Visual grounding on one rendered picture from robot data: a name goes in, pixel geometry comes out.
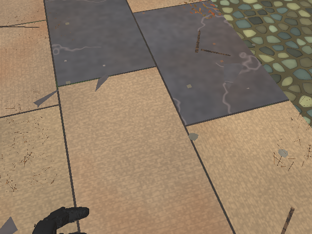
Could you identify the left robot hand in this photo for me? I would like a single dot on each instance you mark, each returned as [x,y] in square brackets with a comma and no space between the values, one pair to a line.
[59,218]

